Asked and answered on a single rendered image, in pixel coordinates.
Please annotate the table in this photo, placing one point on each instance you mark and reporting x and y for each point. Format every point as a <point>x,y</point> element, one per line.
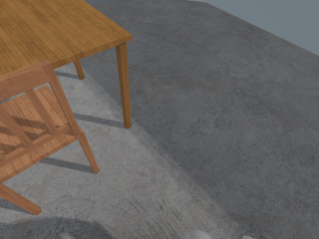
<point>63,32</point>

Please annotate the chair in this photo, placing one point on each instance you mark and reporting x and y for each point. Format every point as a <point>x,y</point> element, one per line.
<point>34,126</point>

